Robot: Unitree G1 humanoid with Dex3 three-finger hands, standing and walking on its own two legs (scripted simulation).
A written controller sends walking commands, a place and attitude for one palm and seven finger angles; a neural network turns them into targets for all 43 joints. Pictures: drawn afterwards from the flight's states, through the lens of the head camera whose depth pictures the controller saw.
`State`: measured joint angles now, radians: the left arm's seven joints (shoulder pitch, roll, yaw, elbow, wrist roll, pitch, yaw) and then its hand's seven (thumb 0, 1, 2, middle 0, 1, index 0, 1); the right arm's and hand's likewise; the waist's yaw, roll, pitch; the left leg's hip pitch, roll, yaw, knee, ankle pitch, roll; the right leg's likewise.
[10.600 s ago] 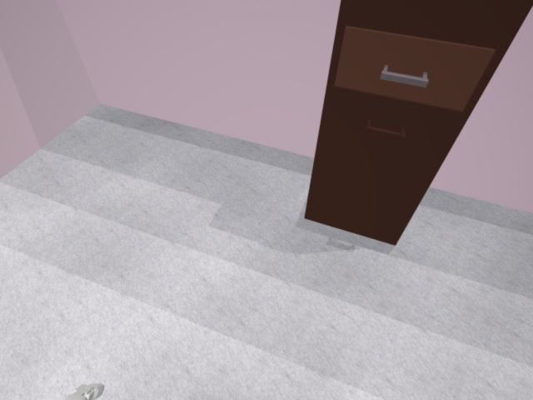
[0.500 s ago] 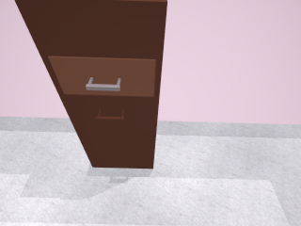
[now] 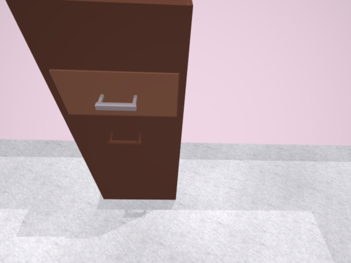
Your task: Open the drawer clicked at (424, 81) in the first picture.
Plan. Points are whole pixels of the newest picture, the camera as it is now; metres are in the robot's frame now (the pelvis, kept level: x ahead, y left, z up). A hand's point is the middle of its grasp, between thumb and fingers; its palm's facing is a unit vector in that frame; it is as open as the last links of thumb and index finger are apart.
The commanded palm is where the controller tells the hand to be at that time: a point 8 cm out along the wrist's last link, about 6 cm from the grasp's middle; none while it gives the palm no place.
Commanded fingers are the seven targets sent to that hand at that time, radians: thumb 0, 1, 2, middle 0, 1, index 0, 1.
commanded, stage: shuffle to correct the standing spot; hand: left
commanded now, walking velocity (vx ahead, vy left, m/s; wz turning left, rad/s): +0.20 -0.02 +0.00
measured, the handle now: (117, 102) +0.57 +0.22 +0.03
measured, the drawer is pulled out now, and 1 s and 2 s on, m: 0.00 0.00 0.00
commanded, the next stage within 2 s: come to a stop and stand still in 0.14 s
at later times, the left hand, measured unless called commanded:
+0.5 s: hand out of the picture +0.05 +0.17 -0.19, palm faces +0.06 -0.98 -0.18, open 7.4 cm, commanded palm none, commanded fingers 0.00 0.90 0.90 -0.20 -0.30 -0.20 -0.30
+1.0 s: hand out of the picture +0.11 +0.19 -0.17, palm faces +0.02 -0.96 -0.28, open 7.4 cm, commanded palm none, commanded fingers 0.00 0.90 0.90 -0.20 -0.30 -0.20 -0.30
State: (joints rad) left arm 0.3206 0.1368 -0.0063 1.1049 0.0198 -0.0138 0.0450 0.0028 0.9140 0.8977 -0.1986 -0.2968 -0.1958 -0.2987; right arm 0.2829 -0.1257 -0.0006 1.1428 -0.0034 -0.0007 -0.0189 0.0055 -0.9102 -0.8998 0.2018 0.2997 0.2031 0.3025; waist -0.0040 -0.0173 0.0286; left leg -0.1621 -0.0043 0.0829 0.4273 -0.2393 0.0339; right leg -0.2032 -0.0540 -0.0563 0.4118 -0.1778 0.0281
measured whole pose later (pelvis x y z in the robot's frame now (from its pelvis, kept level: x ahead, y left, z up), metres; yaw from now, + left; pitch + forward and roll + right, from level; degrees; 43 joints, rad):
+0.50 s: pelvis +0.08 +0.01 -0.01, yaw +0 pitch -1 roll +0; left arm 0.34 0.12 0.02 1.09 0.01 0.01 0.05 0.00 0.91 0.90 -0.20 -0.30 -0.20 -0.30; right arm 0.34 -0.10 0.00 1.12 0.00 -0.01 -0.06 0.00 -0.91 -0.90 0.20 0.30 0.20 0.30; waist -0.01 -0.01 0.06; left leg -0.09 -0.02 0.08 0.51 -0.37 0.04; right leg -0.19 -0.06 -0.08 0.53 -0.29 0.01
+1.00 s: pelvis +0.05 -0.01 -0.01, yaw +1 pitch -2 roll +1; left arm 0.23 0.17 -0.01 0.99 0.01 0.00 0.03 0.00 0.91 0.90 -0.20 -0.30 -0.20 -0.30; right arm 0.25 -0.20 -0.01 0.97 -0.01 0.01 -0.03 0.01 -0.91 -0.90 0.20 0.30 0.20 0.30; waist -0.02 0.05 0.02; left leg -0.14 -0.02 0.09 0.55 -0.37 0.03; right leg -0.28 -0.04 -0.04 0.63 -0.32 -0.01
